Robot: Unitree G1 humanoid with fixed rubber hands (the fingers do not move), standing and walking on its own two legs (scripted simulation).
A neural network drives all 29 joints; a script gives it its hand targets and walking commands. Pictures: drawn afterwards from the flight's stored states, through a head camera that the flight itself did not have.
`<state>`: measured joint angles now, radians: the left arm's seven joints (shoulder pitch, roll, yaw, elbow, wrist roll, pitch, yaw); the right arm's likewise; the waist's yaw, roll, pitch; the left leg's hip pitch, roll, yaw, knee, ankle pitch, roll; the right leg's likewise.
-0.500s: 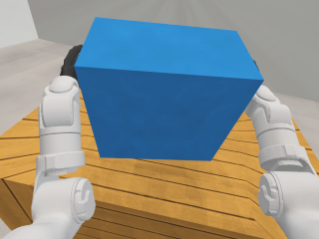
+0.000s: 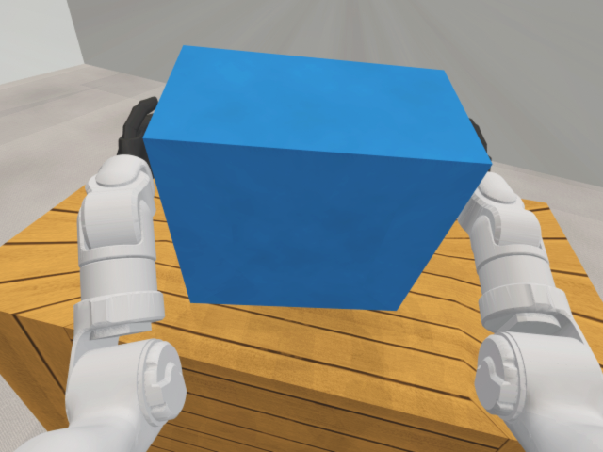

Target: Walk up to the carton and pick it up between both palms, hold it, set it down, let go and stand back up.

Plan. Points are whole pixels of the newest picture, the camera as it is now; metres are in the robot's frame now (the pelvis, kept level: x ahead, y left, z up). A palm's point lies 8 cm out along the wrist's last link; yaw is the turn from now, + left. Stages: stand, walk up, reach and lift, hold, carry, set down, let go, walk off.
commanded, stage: set down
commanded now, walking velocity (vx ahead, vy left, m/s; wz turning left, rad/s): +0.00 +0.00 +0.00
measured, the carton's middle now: (305, 197) +0.40 -0.02 +0.20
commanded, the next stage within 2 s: none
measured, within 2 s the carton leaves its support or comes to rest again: neither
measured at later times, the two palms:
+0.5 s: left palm (175, 177) +0.42 +0.15 +0.22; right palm (471, 210) +0.38 -0.25 +0.20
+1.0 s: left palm (185, 208) +0.42 +0.15 +0.17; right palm (459, 239) +0.39 -0.26 +0.14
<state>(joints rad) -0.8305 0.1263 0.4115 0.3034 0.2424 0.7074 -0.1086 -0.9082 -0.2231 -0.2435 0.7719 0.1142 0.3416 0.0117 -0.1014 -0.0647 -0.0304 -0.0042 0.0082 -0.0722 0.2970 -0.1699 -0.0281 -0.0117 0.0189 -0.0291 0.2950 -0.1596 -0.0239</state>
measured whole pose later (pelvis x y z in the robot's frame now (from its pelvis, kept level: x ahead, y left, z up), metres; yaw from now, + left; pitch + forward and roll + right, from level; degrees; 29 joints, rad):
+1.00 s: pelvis +0.04 +0.01 +0.00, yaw -2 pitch -2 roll -1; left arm -0.54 0.05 0.24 0.18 0.15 0.56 0.00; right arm -0.60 -0.23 -0.22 0.65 0.11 0.16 0.07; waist -0.11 0.00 -0.02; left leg -0.04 0.02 -0.02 0.31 -0.24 -0.01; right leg -0.05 0.01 -0.07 0.28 -0.20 -0.01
